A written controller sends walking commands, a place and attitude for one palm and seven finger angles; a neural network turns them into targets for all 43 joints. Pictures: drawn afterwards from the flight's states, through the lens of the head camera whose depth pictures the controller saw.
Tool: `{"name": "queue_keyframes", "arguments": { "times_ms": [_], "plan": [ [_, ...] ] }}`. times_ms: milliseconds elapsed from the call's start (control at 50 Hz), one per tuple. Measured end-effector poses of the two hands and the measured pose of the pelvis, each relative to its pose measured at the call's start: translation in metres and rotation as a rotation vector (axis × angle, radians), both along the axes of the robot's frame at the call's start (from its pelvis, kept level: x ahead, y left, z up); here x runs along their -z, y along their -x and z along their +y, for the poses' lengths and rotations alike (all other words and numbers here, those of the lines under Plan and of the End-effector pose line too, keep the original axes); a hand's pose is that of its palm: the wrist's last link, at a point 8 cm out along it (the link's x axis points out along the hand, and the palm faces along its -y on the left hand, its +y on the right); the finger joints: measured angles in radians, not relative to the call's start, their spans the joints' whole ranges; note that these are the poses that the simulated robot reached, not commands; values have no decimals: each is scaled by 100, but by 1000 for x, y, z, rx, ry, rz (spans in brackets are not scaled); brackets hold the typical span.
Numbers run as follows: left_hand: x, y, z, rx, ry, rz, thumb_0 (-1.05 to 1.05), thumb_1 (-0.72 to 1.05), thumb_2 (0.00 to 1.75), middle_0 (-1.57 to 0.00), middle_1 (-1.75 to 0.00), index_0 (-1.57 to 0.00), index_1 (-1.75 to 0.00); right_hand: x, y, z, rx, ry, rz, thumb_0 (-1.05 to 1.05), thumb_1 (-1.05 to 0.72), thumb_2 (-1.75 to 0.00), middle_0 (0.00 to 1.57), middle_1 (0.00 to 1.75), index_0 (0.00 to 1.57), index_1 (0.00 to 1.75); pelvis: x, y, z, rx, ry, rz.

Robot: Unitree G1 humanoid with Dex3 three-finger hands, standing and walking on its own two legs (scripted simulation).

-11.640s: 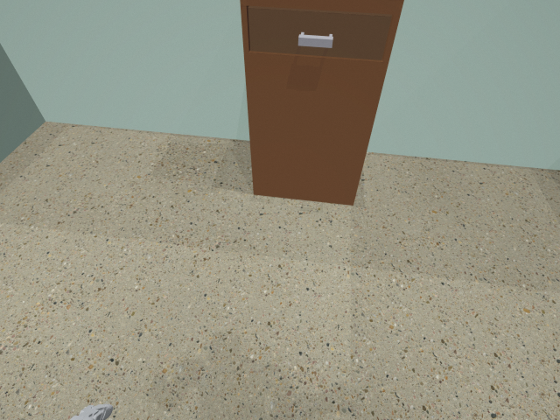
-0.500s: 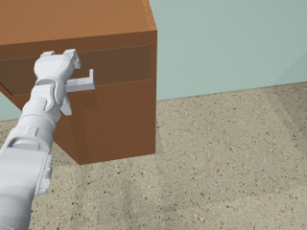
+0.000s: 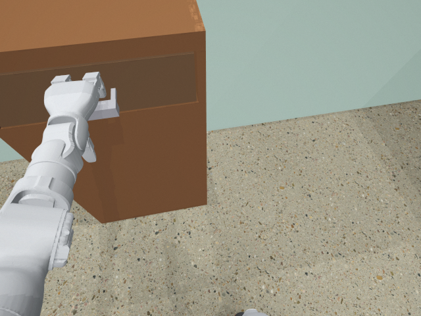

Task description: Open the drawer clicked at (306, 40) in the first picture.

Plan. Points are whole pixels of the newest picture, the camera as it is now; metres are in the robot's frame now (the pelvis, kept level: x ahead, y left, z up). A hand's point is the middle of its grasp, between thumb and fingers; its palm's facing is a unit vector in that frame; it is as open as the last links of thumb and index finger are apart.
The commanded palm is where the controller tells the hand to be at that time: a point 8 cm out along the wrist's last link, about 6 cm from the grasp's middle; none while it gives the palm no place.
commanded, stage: lower the fingers behind the handle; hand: left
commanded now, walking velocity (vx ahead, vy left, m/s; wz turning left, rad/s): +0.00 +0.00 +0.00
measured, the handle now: (91, 103) +0.55 +0.23 +0.05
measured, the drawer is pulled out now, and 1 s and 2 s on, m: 0.00 0.00 0.00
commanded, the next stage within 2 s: close the thumb around the handle in 0.90 s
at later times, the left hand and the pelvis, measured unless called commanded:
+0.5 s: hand (93, 125) +0.50 +0.22 +0.03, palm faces -0.05 -0.01 -1.00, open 13.8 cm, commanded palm +0.48 +0.23 +0.08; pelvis +0.00 +0.00 -0.01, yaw +0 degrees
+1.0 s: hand (92, 128) +0.50 +0.22 +0.03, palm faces -0.03 -0.02 -1.00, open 13.8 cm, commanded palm +0.47 +0.23 +0.08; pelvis +0.00 +0.01 -0.01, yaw -1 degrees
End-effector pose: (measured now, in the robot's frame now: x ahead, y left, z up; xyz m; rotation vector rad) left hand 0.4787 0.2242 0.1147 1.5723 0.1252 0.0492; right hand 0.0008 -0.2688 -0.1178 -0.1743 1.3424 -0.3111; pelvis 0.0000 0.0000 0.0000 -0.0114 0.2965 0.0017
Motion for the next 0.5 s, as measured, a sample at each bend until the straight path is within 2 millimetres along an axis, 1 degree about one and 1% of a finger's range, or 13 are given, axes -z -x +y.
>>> {"name": "queue_keyframes", "arguments": {
  "times_ms": [180,420,500],
  "plan": [
    [14,1,-2,1,3,7,0,-49,30,-31,-121,-32,-120,2,6,-2,-3,6,13,1,-90,-90,20,30,20,30,3,2,0,-1,1,15],
    [32,-7,-2,-9,5,12,0,-49,30,-32,-121,-32,-120,4,14,-2,0,20,35,0,-90,-90,20,30,20,30,9,4,1,0,5,51],
    [32,-7,-2,-6,6,0,0,-49,30,-33,-121,-33,-121,5,18,0,-2,17,48,0,-90,-90,20,30,20,30,11,4,2,-1,7,58]
  ]
}}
